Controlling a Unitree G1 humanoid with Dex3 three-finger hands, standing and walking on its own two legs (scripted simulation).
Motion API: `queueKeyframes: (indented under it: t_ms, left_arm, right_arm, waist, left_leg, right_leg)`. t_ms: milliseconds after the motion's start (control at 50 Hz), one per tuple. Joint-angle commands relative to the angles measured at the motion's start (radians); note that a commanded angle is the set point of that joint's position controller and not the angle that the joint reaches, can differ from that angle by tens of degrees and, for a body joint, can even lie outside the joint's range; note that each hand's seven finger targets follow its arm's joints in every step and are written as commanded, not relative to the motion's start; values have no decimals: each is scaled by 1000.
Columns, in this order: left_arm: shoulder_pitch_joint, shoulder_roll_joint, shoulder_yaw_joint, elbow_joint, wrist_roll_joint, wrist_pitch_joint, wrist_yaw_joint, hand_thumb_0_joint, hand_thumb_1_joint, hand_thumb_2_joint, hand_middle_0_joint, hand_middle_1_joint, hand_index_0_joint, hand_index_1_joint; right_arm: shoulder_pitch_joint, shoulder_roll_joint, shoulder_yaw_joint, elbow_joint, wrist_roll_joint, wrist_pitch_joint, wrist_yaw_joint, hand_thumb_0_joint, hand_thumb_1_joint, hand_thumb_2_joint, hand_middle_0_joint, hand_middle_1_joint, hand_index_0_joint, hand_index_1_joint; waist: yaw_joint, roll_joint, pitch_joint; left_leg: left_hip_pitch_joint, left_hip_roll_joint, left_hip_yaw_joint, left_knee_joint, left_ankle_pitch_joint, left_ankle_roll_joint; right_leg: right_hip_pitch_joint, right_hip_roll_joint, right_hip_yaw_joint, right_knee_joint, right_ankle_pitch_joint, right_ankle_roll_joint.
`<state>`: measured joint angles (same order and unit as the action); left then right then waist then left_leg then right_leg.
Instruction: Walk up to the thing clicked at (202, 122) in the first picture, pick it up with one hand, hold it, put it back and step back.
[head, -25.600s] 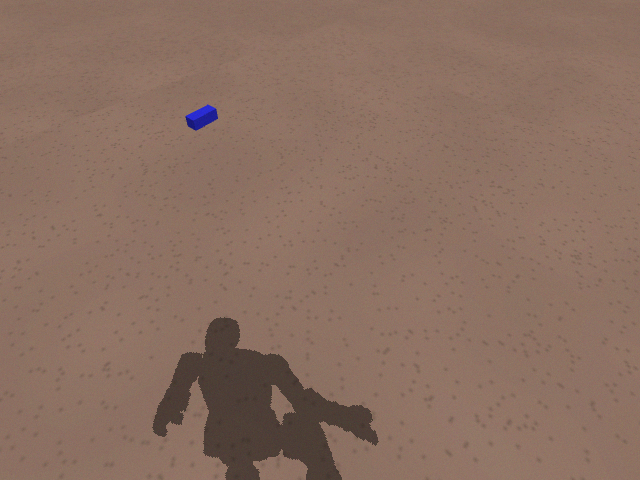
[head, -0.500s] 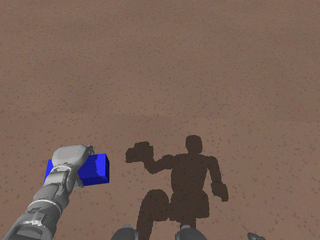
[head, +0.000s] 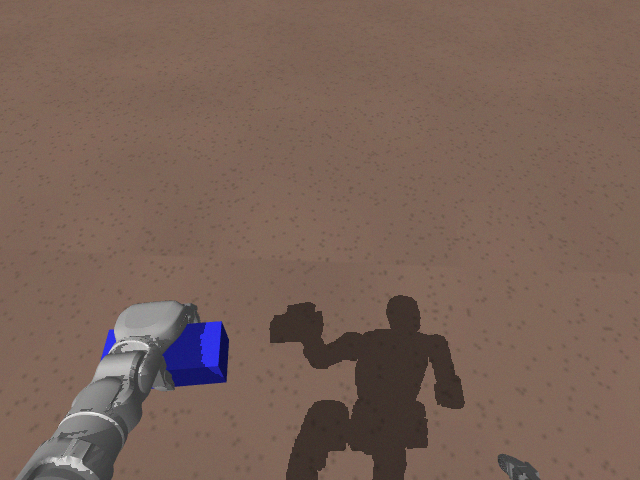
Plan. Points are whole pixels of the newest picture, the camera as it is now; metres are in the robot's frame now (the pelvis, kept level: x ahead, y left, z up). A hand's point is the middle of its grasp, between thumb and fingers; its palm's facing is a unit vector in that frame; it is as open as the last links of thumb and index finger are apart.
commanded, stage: hold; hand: left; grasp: from above
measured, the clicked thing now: (168, 356) +0.32 +0.23 -0.09
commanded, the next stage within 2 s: crouch in 1.64 s
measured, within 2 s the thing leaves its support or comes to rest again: neither
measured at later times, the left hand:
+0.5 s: hand (160, 354) +0.30 +0.22 -0.03, palm faces -0.45 -0.05 -0.89, open 9.9 cm
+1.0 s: hand (160, 356) +0.29 +0.21 -0.02, palm faces -0.44 -0.05 -0.90, open 9.9 cm
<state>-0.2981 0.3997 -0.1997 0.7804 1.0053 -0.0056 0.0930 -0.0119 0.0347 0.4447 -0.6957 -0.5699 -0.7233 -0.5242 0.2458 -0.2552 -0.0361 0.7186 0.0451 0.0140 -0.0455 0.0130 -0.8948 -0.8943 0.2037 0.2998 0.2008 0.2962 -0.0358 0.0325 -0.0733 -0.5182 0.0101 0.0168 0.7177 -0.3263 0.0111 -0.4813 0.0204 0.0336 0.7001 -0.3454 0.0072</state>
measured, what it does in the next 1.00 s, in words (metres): stands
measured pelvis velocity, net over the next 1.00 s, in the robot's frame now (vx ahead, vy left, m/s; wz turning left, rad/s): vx -0.01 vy -0.01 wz -0.01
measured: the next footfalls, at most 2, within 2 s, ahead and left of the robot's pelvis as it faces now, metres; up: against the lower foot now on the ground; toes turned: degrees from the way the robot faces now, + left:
none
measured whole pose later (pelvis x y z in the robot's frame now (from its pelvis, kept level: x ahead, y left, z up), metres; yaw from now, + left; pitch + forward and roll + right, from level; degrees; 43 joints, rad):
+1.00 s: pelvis -0.01 -0.01 +0.02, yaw -1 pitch +1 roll +0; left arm -0.23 0.41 -0.22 0.62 0.99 -0.02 -0.02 -0.01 0.03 0.50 -0.66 -0.61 -0.69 -0.56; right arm 0.20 -0.26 -0.02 0.68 0.07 0.06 -0.06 0.01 -0.90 -0.90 0.20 0.30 0.20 0.30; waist 0.00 0.05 -0.01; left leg -0.29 0.01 0.03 0.50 -0.23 0.00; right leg -0.28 0.02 0.05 0.52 -0.26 0.00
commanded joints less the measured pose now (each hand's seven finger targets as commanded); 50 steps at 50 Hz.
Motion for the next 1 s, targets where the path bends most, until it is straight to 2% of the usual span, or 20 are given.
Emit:
queueKeyframes:
  t_ms: [0, 100, 120, 140, 160, 240, 300, 380, 400, 420, 440, 460, 520, 560, 660, 700, 740, 760, 840, 980]
  left_arm:
    - [-307, 203, 79, -206, -3, -2, 17, 0, 661, 763, -986, -711, -1011, -687]
    - [-313, 207, 80, -241, -6, -6, -8, 0, 636, 771, -966, -704, -987, -683]
    - [-312, 228, 93, -246, 0, -7, -9, 0, 651, 766, -979, -711, -1002, -688]
    - [-288, 222, 98, -244, -2, -7, -13, 0, 639, 761, -957, -722, -985, -695]
    - [-295, 210, 82, -252, -4, -7, -19, 0, 633, 766, -958, -711, -981, -688]
    - [-308, 223, 94, -270, -4, -10, -27, 0, 636, 773, -963, -709, -984, -687]
    - [-304, 209, 83, -273, -1, -9, -29, 0, 628, 780, -952, -724, -976, -700]
    - [-296, 231, 103, -286, -8, -10, -34, 0, 644, 803, -970, -722, -989, -704]
    - [-281, 207, 80, -280, -8, -10, -38, 0, 659, 803, -978, -730, -999, -709]
    - [-293, 218, 88, -293, -10, -12, -41, 0, 677, 816, -991, -744, -1012, -722]
    - [-289, 210, 82, -294, -7, -12, -44, 0, 676, 800, -977, -761, -1004, -734]
    - [-287, 229, 101, -293, -10, -13, -43, 0, 659, 817, -978, -747, -999, -726]
    - [-297, 211, 82, -320, -13, -15, -46, 0, 643, 807, -966, -744, -987, -723]
    - [-283, 224, 96, -310, -11, -14, -45, 0, 653, 808, -975, -749, -998, -727]
    - [-266, 210, 90, -294, -18, -11, -45, 0, 642, 817, -965, -755, -987, -733]
    - [-293, 229, 96, -329, -14, -14, -50, 0, 651, 800, -969, -746, -993, -723]
    - [-292, 214, 81, -343, -16, -15, -58, 0, 645, 801, -968, -747, -991, -724]
    - [-280, 224, 94, -332, -15, -13, -58, 0, 656, 814, -976, -756, -999, -733]
    - [-282, 226, 95, -351, -20, -13, -67, 0, 644, 805, -971, -739, -993, -718]
    - [-282, 228, 97, -356, -22, -11, -78, 0, 624, 795, -959, -736, -980, -716]
  right_arm:
    - [-16, -144, -52, -122, 8, -27, -11, 0, -893, -896, 200, 300, 200, 300]
    - [-29, -142, -51, -131, 10, -22, -11, 0, -891, -896, 200, 300, 200, 300]
    - [-37, -144, -51, -136, 13, -19, -13, 0, -894, -896, 200, 300, 200, 300]
    - [-33, -144, -51, -140, 12, -18, -12, 0, -890, -895, 200, 300, 200, 300]
    - [-39, -141, -47, -140, 13, -17, -12, 0, -890, -895, 200, 300, 200, 300]
    - [-44, -143, -47, -147, 14, -13, -14, 0, -890, -896, 200, 300, 200, 300]
    - [-58, -139, -44, -154, 16, -9, -14, 0, -892, -896, 200, 300, 200, 300]
    - [-74, -143, -44, -160, 18, -7, -15, 0, -890, -896, 200, 300, 200, 300]
    - [-73, -139, -40, -160, 18, -7, -14, 0, -890, -896, 200, 300, 199, 300]
    - [-81, -141, -41, -166, 20, -7, -15, 0, -891, -896, 200, 300, 199, 300]
    - [-84, -138, -40, -165, 19, -8, -15, 0, -890, -896, 200, 300, 199, 300]
    - [-83, -140, -41, -162, 18, -7, -16, 0, -891, -896, 200, 300, 199, 300]
    - [-84, -137, -37, -166, 18, -7, -17, 0, -894, -897, 200, 300, 199, 300]
    - [-92, -138, -38, -165, 20, -6, -20, 0, -896, -898, 200, 300, 199, 300]
    - [-103, -136, -34, -167, 20, -3, -20, 0, -893, -897, 200, 300, 199, 300]
    - [-111, -134, -34, -167, 21, -2, -23, 0, -892, -897, 200, 300, 199, 300]
    - [-117, -130, -31, -171, 22, -1, -23, 0, -896, -898, 199, 300, 199, 299]
    - [-117, -131, -32, -170, 22, 0, -24, 0, -896, -898, 199, 300, 199, 299]
    - [-127, -132, -30, -177, 25, 3, -26, 0, -895, -898, 199, 300, 199, 299]
    - [-133, -130, -28, -177, 26, 5, -29, 0, -895, -898, 199, 300, 199, 300]
  waist:
    - [-7, 1, -256]
    - [0, 15, -263]
    - [16, 12, -260]
    - [8, 8, -258]
    - [12, 11, -248]
    - [8, 3, -247]
    - [14, 9, -228]
    - [24, 12, -209]
    - [16, -2, -197]
    - [22, 7, -196]
    - [19, 11, -198]
    - [25, 3, -199]
    - [16, 7, -214]
    - [27, -7, -214]
    - [21, -24, -181]
    - [27, 5, -198]
    - [27, -16, -199]
    - [30, -11, -197]
    - [30, -3, -179]
    - [31, -7, -176]
  left_leg:
    - [233, -22, -8, -104, 272, 1]
    - [257, -19, -8, -124, 297, 0]
    - [256, -22, -8, -128, 302, 0]
    - [258, -23, -4, -133, 298, 2]
    - [260, -21, -4, -140, 301, 1]
    - [282, -21, 0, -153, 306, 6]
    - [285, -24, 5, -171, 280, 5]
    - [296, -19, 2, -200, 251, 3]
    - [292, -19, -1, -202, 243, 4]
    - [297, -19, 0, -211, 230, 3]
    - [303, -19, 0, -212, 234, 3]
    - [305, -19, 0, -213, 230, 5]
    - [325, -20, 6, -217, 255, 6]
    - [329, -21, 6, -219, 271, 8]
    - [332, -23, 7, -239, 228, 9]
    - [346, -27, 14, -242, 235, 11]
    - [348, -26, 12, -243, 245, 14]
    - [348, -29, 15, -243, 250, 13]
    - [358, -24, 14, -263, 224, 11]
    - [375, -19, 10, -277, 253, 9]
  right_leg:
    - [82, 31, -8, -122, 256, -19]
    - [109, 32, -7, -131, 271, -21]
    - [126, 31, -6, -137, 282, -20]
    - [128, 30, -3, -143, 277, -21]
    - [132, 31, -5, -145, 279, -21]
    - [146, 30, -3, -165, 288, -19]
    - [150, 27, 1, -181, 268, -19]
    - [160, 29, -6, -198, 231, -23]
    - [157, 29, -3, -202, 223, -22]
    - [159, 29, -4, -208, 211, -23]
    - [160, 28, -2, -209, 215, -23]
    - [170, 27, -3, -217, 210, -21]
    - [178, 25, 1, -218, 239, -20]
    - [191, 24, -1, -223, 256, -17]
    - [193, 21, 1, -251, 213, -15]
    - [200, 17, 6, -256, 226, -15]
    - [210, 16, 5, -257, 238, -12]
    - [216, 15, 7, -261, 243, -10]
    - [214, 18, 3, -273, 211, -15]
    - [229, 23, -3, -278, 234, -18]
